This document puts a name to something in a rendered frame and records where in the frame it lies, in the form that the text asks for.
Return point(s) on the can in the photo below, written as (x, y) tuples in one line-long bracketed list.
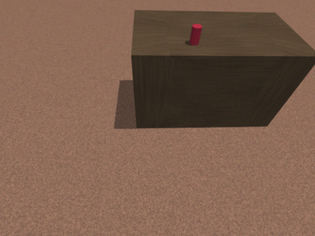
[(195, 34)]

